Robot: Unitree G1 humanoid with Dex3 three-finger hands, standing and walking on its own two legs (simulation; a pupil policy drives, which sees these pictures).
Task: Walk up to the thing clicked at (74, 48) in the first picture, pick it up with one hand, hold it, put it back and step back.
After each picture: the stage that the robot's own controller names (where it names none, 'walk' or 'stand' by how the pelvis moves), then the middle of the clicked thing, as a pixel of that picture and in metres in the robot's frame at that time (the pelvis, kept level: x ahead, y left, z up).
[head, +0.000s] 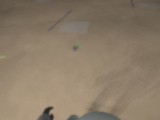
stand; (74, 48) +1.46 +0.42 -0.72
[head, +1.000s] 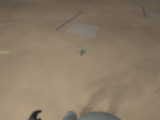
walk; (81, 52) +1.37 +0.17 -0.70
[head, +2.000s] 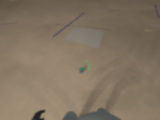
walk; (81, 70) +0.84 +0.13 -0.71
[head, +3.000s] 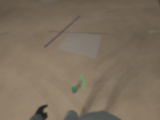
walk; (74, 90) +0.47 +0.22 -0.69
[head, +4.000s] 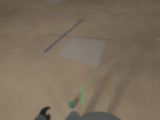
stand; (71, 105) +0.27 +0.22 -0.70
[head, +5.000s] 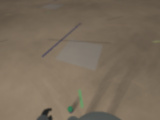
stand; (70, 109) +0.25 +0.23 -0.72
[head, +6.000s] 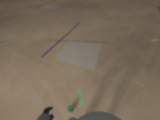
stand; (70, 109) +0.26 +0.24 -0.73
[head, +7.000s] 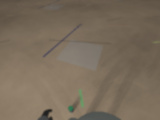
stand; (71, 109) +0.26 +0.23 -0.73
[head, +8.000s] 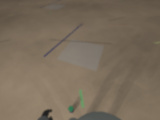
stand; (71, 109) +0.26 +0.23 -0.73
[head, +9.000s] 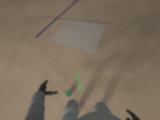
go down; (68, 93) +0.29 +0.22 -0.64
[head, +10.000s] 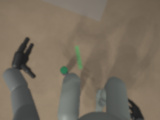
go down; (64, 71) +0.37 +0.22 -0.31
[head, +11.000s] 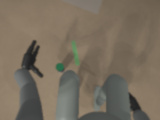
close in; (60, 68) +0.37 +0.23 -0.28
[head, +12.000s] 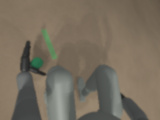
close; (35, 64) +0.37 +0.25 -0.22
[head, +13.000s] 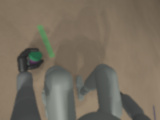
close; (33, 60) +0.38 +0.25 -0.22
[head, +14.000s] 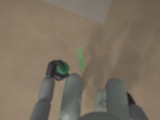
lift; (61, 72) +0.31 +0.22 -0.07
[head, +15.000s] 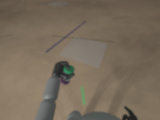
hold; (67, 74) +0.32 +0.18 +0.06
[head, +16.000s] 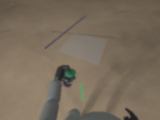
hold; (68, 77) +0.31 +0.17 +0.00
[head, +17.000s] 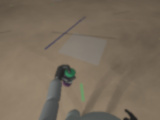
hold; (68, 77) +0.31 +0.17 +0.01
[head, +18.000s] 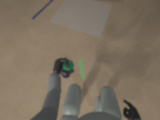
crouch; (67, 69) +0.36 +0.17 -0.07
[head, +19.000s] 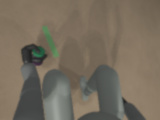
lower; (38, 56) +0.41 +0.23 -0.21
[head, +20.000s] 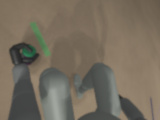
lower; (27, 55) +0.41 +0.26 -0.22
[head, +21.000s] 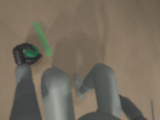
lower; (30, 55) +0.40 +0.25 -0.23
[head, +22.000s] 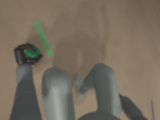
lower; (31, 56) +0.40 +0.25 -0.23
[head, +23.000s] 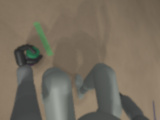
loosen; (31, 56) +0.40 +0.25 -0.22
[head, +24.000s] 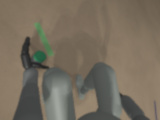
withdraw; (36, 59) +0.39 +0.22 -0.22
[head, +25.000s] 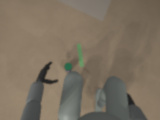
walk; (68, 67) +0.39 +0.19 -0.30
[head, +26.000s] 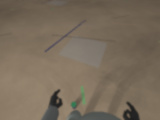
stand; (73, 105) +0.30 +0.17 -0.65
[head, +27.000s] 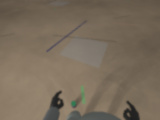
stand; (73, 104) +0.31 +0.18 -0.67
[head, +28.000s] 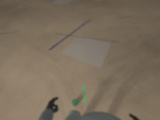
stand; (74, 102) +0.32 +0.18 -0.69
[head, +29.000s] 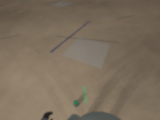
walk; (76, 103) +0.32 +0.19 -0.72
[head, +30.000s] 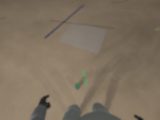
walk; (77, 86) +0.44 +0.13 -0.71
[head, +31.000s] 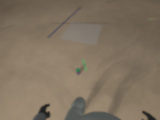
walk; (78, 71) +0.71 +0.26 -0.69
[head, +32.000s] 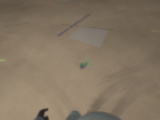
stand; (81, 66) +0.95 +0.19 -0.70
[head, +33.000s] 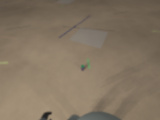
stand; (82, 67) +0.95 +0.18 -0.72
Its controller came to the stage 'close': yes
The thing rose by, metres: 0.72
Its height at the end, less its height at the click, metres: +0.00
